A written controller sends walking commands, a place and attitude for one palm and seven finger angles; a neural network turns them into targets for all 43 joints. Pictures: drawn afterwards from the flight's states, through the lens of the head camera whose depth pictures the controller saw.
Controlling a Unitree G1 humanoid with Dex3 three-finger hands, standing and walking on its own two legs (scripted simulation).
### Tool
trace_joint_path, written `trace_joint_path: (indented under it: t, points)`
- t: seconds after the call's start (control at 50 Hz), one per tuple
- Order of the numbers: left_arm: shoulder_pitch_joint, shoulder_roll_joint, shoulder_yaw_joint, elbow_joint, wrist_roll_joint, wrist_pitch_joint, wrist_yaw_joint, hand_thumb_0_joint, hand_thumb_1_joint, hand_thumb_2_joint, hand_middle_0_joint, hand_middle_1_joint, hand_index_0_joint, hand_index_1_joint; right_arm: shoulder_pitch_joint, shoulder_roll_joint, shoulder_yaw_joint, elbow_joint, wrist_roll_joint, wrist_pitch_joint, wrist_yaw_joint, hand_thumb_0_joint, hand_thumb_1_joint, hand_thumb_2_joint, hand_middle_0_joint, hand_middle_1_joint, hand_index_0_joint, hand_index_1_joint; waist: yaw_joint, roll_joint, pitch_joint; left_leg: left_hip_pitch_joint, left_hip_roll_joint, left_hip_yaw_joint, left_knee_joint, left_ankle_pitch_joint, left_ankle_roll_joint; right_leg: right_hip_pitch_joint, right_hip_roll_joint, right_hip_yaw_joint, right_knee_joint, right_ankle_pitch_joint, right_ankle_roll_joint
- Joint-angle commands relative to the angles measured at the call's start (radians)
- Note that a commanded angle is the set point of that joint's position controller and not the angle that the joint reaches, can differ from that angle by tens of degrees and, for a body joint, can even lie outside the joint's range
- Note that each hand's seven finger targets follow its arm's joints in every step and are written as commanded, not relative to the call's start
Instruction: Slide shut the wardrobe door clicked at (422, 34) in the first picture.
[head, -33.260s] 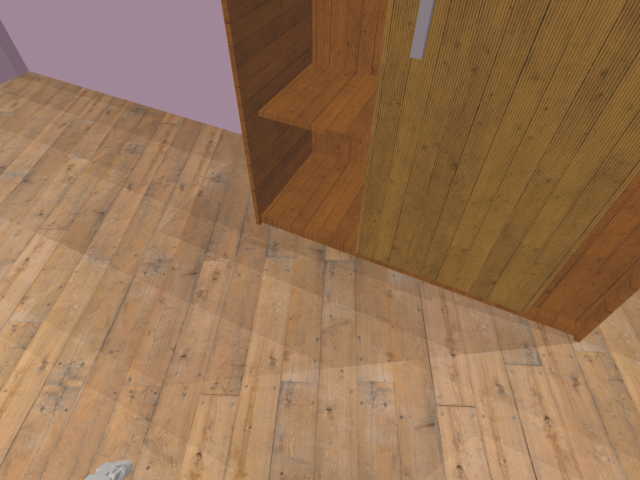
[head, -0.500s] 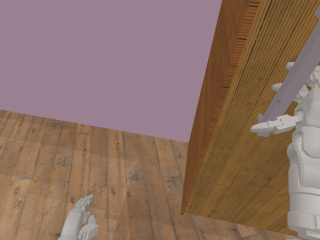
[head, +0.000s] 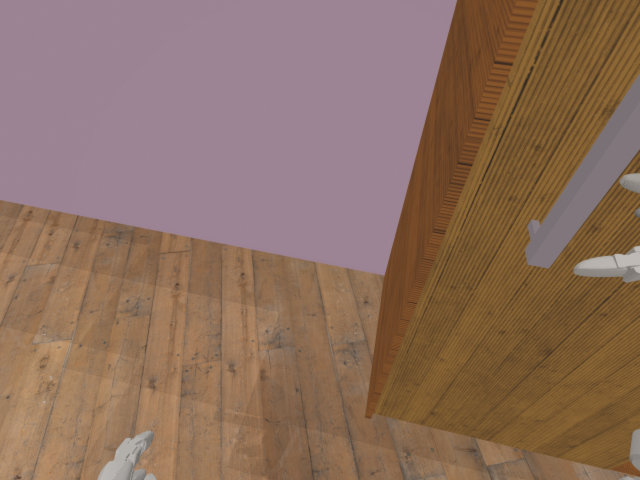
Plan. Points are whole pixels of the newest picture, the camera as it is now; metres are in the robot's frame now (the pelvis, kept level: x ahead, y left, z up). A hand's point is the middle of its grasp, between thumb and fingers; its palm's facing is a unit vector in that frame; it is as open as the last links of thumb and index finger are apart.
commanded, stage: slip the hand off the handle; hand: right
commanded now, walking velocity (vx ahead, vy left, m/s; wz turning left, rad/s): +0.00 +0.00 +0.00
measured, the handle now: (594, 155) +0.41 -0.25 +0.25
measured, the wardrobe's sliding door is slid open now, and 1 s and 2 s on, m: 0.00 0.00 0.00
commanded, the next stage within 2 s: draw the hand back to the body in 0.54 s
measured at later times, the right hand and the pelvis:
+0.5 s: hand out of the picture +0.25 -0.29 +0.22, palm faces +0.41 +0.91 -0.11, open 14.7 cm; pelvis +0.00 -0.01 +0.00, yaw -2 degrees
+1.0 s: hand out of the picture +0.22 -0.28 +0.21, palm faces +0.21 +0.98 -0.05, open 14.7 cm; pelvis +0.01 -0.01 +0.01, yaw -2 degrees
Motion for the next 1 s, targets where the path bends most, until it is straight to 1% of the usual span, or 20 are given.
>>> trace_joint_path:
  t: [0.0,0.1,0.12,0.16,0.18,0.26,0.3,0.34,0.4,0.46,0.48,0.52,0.58,0.64,0.66,0.7,0.8,0.86,0.92,0.98]
  points:
    - [-0.126,0.112,0.034,-0.175,-0.001,-0.073,-0.001,0.000,0.900,0.900,-0.200,-0.300,-0.200,-0.300,-0.247,-0.297,-0.096,-0.319,0.012,-0.057,-0.024,0.000,0.550,-0.200,0.250,1.150,0.250,1.150,-0.050,-0.025,-0.240,0.056,0.019,0.012,-0.097,0.178,-0.006,0.146,0.016,-0.011,-0.075,0.157,-0.038]
    - [-0.155,0.102,0.031,-0.183,0.003,-0.096,-0.002,0.000,0.900,0.900,-0.200,-0.300,-0.200,-0.300,-0.177,-0.233,-0.060,-0.468,0.017,-0.044,-0.034,0.000,0.550,-0.200,0.250,1.150,0.250,1.150,-0.050,-0.058,-0.225,0.038,0.014,0.024,-0.094,0.170,-0.002,0.188,0.011,-0.001,-0.083,0.166,-0.034]
    - [-0.158,0.102,0.029,-0.182,0.005,-0.100,-0.002,0.000,0.900,0.900,-0.200,-0.300,-0.200,-0.300,-0.146,-0.229,-0.066,-0.493,0.022,-0.039,-0.036,0.000,0.550,-0.200,0.250,1.150,0.250,1.150,-0.054,-0.039,-0.220,0.046,0.013,0.027,-0.096,0.174,-0.001,0.187,0.010,0.001,-0.082,0.172,-0.034]
    - [-0.173,0.094,0.025,-0.186,0.004,-0.109,-0.005,0.000,0.900,0.900,-0.200,-0.300,-0.200,-0.300,-0.085,-0.194,-0.047,-0.541,0.025,-0.026,-0.038,0.000,0.550,-0.200,0.250,1.150,0.250,1.150,-0.061,-0.069,-0.212,0.044,0.013,0.036,-0.089,0.186,0.001,0.204,0.008,0.007,-0.092,0.185,-0.028]
    - [-0.175,0.092,0.023,-0.186,0.004,-0.113,-0.006,0.000,0.900,0.900,-0.200,-0.300,-0.200,-0.300,-0.067,-0.181,-0.043,-0.558,0.032,-0.017,-0.039,0.000,0.550,-0.200,0.250,1.150,0.250,1.150,-0.061,-0.049,-0.204,0.042,0.013,0.039,-0.091,0.187,0.000,0.206,0.009,0.012,-0.094,0.182,-0.027]
    - [-0.193,0.084,0.016,-0.186,0.004,-0.121,-0.003,0.000,0.900,0.900,-0.200,-0.300,-0.200,-0.300,0.014,-0.168,-0.053,-0.631,0.043,0.023,-0.045,0.000,0.550,-0.200,0.250,1.150,0.250,1.150,-0.069,-0.053,-0.185,0.057,0.014,0.044,-0.097,0.198,0.001,0.211,0.010,0.013,-0.102,0.190,-0.022]
    - [-0.202,0.078,0.008,-0.185,0.002,-0.127,-0.004,0.000,0.900,0.900,-0.200,-0.300,-0.200,-0.300,0.002,-0.117,-0.002,-0.660,0.047,0.038,-0.042,0.000,0.550,-0.200,0.250,1.150,0.250,1.150,-0.056,-0.043,-0.146,0.034,0.013,0.049,-0.106,0.173,0.000,0.214,0.011,0.021,-0.110,0.161,-0.018]
    - [-0.209,0.076,0.003,-0.187,0.003,-0.132,-0.004,0.000,0.900,0.900,-0.200,-0.300,-0.200,-0.300,0.039,-0.099,0.011,-0.690,0.046,0.049,-0.044,0.000,0.550,-0.200,0.250,1.150,0.250,1.150,-0.057,-0.030,-0.131,0.035,0.012,0.051,-0.112,0.160,0.000,0.216,0.011,0.026,-0.115,0.147,-0.020]
    - [-0.218,0.068,-0.004,-0.185,0.006,-0.137,0.002,0.000,0.900,0.900,-0.200,-0.300,-0.200,-0.300,0.029,-0.078,0.043,-0.737,0.039,0.059,-0.045,0.000,0.550,-0.200,0.250,1.150,0.250,1.150,-0.050,-0.058,-0.123,0.025,0.013,0.051,-0.115,0.149,0.002,0.236,0.014,0.035,-0.120,0.135,-0.017]
    - [-0.226,0.065,-0.005,-0.187,0.010,-0.137,0.002,0.000,0.900,0.900,-0.200,-0.300,-0.200,-0.300,0.112,-0.114,-0.011,-0.769,0.044,0.066,-0.046,0.000,0.550,-0.200,0.250,1.150,0.250,1.150,-0.071,-0.037,-0.138,0.060,0.014,0.051,-0.120,0.161,0.003,0.230,0.015,0.031,-0.120,0.150,-0.016]
    - [-0.235,0.061,-0.011,-0.192,0.010,-0.138,0.001,0.000,0.900,0.900,-0.200,-0.300,-0.200,-0.300,0.114,-0.078,0.027,-0.790,0.044,0.070,-0.040,0.000,0.550,-0.200,0.250,1.150,0.250,1.150,-0.068,-0.061,-0.133,0.056,0.015,0.051,-0.118,0.165,0.003,0.236,0.019,0.029,-0.119,0.152,-0.016]
    - [-0.230,0.060,-0.011,-0.185,0.014,-0.140,-0.001,0.000,0.900,0.900,-0.200,-0.300,-0.200,-0.300,0.156,-0.098,-0.007,-0.802,0.055,0.074,-0.041,0.000,0.550,-0.200,0.250,1.150,0.250,1.150,-0.077,-0.031,-0.119,0.071,0.012,0.054,-0.125,0.166,0.005,0.226,0.015,0.036,-0.121,0.154,-0.014]
    - [-0.242,0.059,-0.015,-0.181,0.012,-0.136,0.003,0.000,0.900,0.900,-0.200,-0.300,-0.200,-0.300,0.152,-0.109,-0.026,-0.794,0.067,0.083,-0.036,0.000,0.550,-0.200,0.250,1.150,0.250,1.150,-0.073,-0.028,-0.112,0.064,0.014,0.052,-0.134,0.159,0.001,0.218,0.019,0.031,-0.125,0.144,-0.014]
    - [-0.251,0.059,-0.018,-0.178,0.010,-0.140,0.011,0.000,0.900,0.900,-0.200,-0.300,-0.200,-0.300,0.095,-0.101,-0.006,-0.783,0.068,0.088,-0.036,0.000,0.550,-0.200,0.250,1.150,0.250,1.150,-0.062,-0.075,-0.080,0.039,0.016,0.042,-0.151,0.101,0.002,0.213,0.021,0.034,-0.129,0.086,-0.015]
    - [-0.253,0.079,-0.023,-0.168,-0.012,-0.139,0.025,0.000,0.900,0.900,-0.200,-0.300,-0.200,-0.300,0.165,-0.100,0.015,-0.647,0.124,0.202,0.028,0.000,0.550,-0.200,0.250,1.150,0.250,1.150,-0.061,-0.065,-0.098,0.083,0.022,0.047,-0.161,0.100,0.004,0.219,0.013,0.048,-0.158,0.050,-0.013]
    - [-0.284,0.077,-0.030,-0.198,-0.027,-0.148,0.045,0.000,0.900,0.900,-0.200,-0.300,-0.200,-0.300,0.071,-0.146,0.000,-0.771,0.150,0.294,0.085,0.000,0.550,-0.200,0.250,1.150,0.250,1.150,-0.073,-0.090,-0.141,0.118,0.026,0.045,-0.169,0.138,0.003,0.256,0.019,0.050,-0.159,0.095,-0.024]
    - [-0.312,0.084,-0.043,-0.225,-0.044,-0.164,0.040,0.000,0.900,0.900,-0.200,-0.300,-0.200,-0.300,0.141,-0.214,-0.063,-0.800,0.202,0.481,0.185,0.000,0.550,-0.200,0.250,1.150,0.250,1.150,-0.091,-0.052,-0.146,0.146,0.026,0.060,-0.165,0.206,0.001,0.280,0.022,0.063,-0.155,0.174,-0.033]
    - [-0.312,0.076,-0.040,-0.232,-0.041,-0.169,0.018,0.000,0.900,0.900,-0.200,-0.300,-0.200,-0.300,0.226,-0.217,-0.131,-0.842,0.232,0.480,0.176,0.000,0.550,-0.200,0.250,1.150,0.250,1.150,-0.100,-0.037,-0.140,0.142,0.018,0.065,-0.161,0.235,-0.001,0.284,0.021,0.058,-0.141,0.213,-0.026]
    - [-0.301,0.077,-0.032,-0.220,-0.041,-0.167,0.004,0.000,0.900,0.900,-0.200,-0.300,-0.200,-0.300,0.285,-0.179,-0.133,-0.802,0.243,0.471,0.151,0.000,0.550,-0.200,0.250,1.150,0.250,1.150,-0.096,-0.014,-0.082,0.112,0.016,0.057,-0.177,0.191,-0.005,0.250,0.021,0.051,-0.134,0.171,-0.022]
    - [-0.290,0.085,-0.027,-0.220,-0.046,-0.168,0.002,0.000,0.900,0.900,-0.200,-0.300,-0.200,-0.300,0.274,-0.144,-0.076,-0.799,0.222,0.478,0.139,0.000,0.550,-0.200,0.250,1.150,0.250,1.150,-0.078,-0.044,-0.045,0.062,0.019,0.055,-0.185,0.115,-0.010,0.242,0.018,0.051,-0.145,0.108,-0.025]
